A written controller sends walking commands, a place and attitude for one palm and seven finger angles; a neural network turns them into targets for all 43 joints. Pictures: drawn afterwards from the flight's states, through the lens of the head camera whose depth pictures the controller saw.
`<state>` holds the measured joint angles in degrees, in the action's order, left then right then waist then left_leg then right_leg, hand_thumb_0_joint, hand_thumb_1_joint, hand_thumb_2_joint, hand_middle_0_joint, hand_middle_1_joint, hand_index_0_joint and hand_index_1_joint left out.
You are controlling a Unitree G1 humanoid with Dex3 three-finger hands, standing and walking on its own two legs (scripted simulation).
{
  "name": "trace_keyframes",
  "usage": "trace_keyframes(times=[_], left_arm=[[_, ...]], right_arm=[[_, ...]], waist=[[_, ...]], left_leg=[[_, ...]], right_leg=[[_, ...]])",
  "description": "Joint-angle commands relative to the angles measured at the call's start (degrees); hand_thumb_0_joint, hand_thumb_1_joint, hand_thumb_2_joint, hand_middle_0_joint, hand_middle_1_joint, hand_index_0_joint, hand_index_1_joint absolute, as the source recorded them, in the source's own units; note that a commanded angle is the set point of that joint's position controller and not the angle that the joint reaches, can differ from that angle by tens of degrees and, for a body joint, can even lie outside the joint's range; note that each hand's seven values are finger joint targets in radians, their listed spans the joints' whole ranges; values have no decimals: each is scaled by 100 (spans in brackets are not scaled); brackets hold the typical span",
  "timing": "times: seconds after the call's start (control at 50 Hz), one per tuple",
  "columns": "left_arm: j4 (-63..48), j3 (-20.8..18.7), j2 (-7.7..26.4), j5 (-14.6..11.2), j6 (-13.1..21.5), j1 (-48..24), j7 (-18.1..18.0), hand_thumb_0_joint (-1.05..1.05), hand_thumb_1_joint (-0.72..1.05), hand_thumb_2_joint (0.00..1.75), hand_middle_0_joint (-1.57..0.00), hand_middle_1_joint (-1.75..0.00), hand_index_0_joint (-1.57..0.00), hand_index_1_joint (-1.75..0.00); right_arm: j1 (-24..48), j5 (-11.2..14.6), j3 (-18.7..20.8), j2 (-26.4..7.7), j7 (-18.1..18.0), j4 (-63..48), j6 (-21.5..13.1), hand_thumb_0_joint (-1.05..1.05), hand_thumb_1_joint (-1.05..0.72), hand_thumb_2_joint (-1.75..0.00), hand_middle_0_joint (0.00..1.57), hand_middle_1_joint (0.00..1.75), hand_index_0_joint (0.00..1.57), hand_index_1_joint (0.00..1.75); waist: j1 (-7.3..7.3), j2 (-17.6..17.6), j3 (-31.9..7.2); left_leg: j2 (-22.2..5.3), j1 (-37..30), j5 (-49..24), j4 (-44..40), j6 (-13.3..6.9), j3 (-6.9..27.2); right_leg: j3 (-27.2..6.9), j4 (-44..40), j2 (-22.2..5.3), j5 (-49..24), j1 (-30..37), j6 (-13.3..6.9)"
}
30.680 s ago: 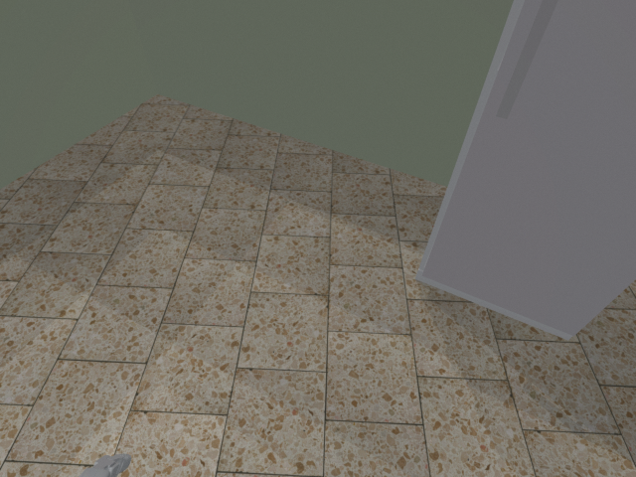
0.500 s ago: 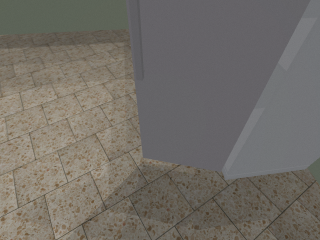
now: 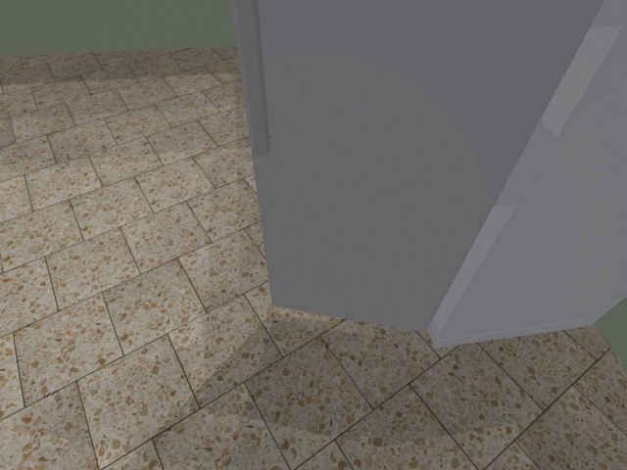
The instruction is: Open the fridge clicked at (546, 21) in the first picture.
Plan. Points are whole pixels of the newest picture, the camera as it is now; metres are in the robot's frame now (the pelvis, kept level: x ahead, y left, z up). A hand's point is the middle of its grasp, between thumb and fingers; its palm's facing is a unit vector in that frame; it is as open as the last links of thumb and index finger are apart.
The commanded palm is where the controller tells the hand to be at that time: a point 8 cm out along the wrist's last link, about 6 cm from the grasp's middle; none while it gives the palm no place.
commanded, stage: look to check the result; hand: left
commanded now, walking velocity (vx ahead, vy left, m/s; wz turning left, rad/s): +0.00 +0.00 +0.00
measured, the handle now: (257, 66) +0.68 +0.13 +0.17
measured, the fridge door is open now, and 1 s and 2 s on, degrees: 71 71 71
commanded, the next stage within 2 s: stand and wait in 0.24 s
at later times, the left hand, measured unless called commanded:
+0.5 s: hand out of the picture +0.08 +0.22 -0.16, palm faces -0.03 -0.96 -0.29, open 7.4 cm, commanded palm none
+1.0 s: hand out of the picture +0.07 +0.22 -0.16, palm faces -0.04 -0.95 -0.30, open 7.4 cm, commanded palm none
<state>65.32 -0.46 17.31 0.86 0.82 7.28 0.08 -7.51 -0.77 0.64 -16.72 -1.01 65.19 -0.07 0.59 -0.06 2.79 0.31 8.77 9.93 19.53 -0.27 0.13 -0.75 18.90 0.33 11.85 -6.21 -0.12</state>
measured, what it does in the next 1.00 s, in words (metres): stands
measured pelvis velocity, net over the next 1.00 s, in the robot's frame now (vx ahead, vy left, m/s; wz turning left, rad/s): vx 0.01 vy -0.02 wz -0.01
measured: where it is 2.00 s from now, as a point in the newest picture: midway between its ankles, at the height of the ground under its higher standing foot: outside the picture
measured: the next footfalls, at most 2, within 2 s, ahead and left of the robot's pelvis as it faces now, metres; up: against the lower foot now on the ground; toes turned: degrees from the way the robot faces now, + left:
none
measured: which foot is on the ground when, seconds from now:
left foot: down 0.00-1.00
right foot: down 0.00-1.00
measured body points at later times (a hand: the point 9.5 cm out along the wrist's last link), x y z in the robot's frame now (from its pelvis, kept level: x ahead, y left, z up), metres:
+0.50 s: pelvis +0.01 -0.01 +0.00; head +0.02 -0.01 +0.45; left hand +0.08 +0.27 -0.14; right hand +0.07 -0.29 -0.14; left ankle +0.01 +0.11 -0.75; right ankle -0.02 -0.12 -0.75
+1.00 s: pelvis +0.01 -0.02 +0.00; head +0.03 -0.02 +0.45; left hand +0.08 +0.27 -0.14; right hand +0.06 -0.30 -0.14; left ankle +0.01 +0.11 -0.75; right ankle -0.02 -0.12 -0.75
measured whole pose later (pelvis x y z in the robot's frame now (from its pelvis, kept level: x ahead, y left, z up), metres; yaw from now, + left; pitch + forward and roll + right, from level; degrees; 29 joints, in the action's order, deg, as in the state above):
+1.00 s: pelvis +0.01 -0.02 +0.00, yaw -1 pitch -1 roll +0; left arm 65.4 -0.2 17.0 0.7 1.0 7.7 0.1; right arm -7.2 -0.7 0.4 -17.1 -1.2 65.6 0.0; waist 0.6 -0.2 2.7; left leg -1.1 6.7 10.0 17.7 1.0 0.0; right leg -1.0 17.2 1.7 11.7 -4.4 -1.4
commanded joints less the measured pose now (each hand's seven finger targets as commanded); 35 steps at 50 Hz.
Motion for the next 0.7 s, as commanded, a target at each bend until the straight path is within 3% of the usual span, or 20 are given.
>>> trace_keyframes(times=[0.0, 0.14, 0.52, 0.68], left_arm=[[-310, -199, 1030, -26, 121, -103, -86, 0, 90, 90, -20, -30, -20, -30], [-308, -195, 1043, -28, 117, -165, -85, 0, 90, 90, -20, -30, -20, -30], [-318, -208, 1019, -33, 135, -106, -101, 0, 90, 90, -20, -30, -20, -30], [-297, -203, 1003, -39, 129, -76, -99, 0, 90, 90, -20, -30, -20, -30]], right_arm=[[140, -14, 149, -1033, -50, -341, -126, 0, -90, -90, 20, 30, 20, 30], [160, -28, 139, -1042, -47, -304, -121, 0, -90, -90, 20, 30, 20, 30], [156, -27, 137, -1034, -71, -310, -125, 0, -90, -90, 20, 30, 20, 30], [156, -23, 131, -1045, -77, -291, -115, 0, -90, -90, 20, 30, 20, 30]], waist=[[-33, 111, -501], [-18, -36, -480], [-9, -24, -538], [-13, 18, -389]], left_leg=[[-665, -313, -1043, -217, -118, 550], [-669, -321, -993, -269, -93, 521], [-692, -501, -1213, -242, -67, 475], [-692, -461, -1086, -290, -62, 468]], right_leg=[[-482, -288, -668, -1046, -10, -223], [-503, -321, -679, -1029, 27, -228], [-530, -354, -687, -1389, 103, -251], [-543, -401, -673, -1304, 40, -252]])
